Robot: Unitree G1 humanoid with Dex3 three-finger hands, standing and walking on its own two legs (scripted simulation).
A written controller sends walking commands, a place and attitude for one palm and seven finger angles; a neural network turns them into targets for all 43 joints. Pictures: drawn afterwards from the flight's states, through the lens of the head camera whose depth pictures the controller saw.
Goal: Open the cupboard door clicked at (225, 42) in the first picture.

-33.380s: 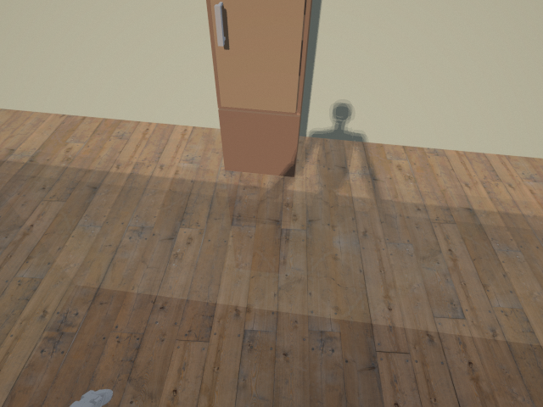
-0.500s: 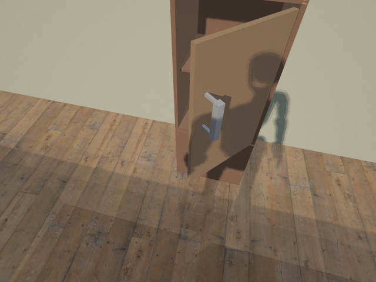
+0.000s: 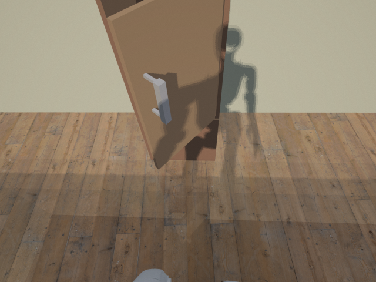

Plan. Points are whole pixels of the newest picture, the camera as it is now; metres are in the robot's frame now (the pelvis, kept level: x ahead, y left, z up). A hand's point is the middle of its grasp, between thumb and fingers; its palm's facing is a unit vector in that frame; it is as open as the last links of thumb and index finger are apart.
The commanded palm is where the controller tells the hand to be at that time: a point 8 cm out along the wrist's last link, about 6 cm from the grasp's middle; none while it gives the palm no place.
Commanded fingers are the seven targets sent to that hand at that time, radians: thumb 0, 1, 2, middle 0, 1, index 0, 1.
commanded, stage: walk to a spot facing it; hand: left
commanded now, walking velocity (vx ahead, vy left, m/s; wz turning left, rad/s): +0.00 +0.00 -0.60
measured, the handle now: (157, 99) +0.54 +0.13 +0.04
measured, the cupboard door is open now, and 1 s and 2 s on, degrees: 50 50 50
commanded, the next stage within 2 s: none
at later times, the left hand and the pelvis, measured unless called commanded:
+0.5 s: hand out of the picture +0.11 +0.24 -0.17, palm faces -0.18 -0.96 -0.22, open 7.4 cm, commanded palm none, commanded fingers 0.00 0.90 0.90 -0.20 -0.30 -0.20 -0.30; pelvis +0.02 +0.05 +0.00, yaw -16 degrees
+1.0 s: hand (155, 234) +0.24 +0.12 -0.15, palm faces -0.57 -0.77 -0.28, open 7.4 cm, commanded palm none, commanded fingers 0.00 0.90 0.90 -0.20 -0.30 -0.20 -0.30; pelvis +0.02 +0.02 +0.00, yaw -37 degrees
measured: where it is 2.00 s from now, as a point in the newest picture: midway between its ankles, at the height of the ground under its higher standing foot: outside the picture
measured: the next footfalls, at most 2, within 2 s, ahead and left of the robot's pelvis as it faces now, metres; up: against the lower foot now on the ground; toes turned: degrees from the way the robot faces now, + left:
left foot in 0.46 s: +0.08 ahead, +0.15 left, +0.00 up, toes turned -16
right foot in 0.86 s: +0.01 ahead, -0.09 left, +0.00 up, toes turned -37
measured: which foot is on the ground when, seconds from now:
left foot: up 0.00-0.44, down 0.46-0.86, up 0.88-1.00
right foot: down 0.00-0.44, up 0.46-0.84, down 0.86-1.00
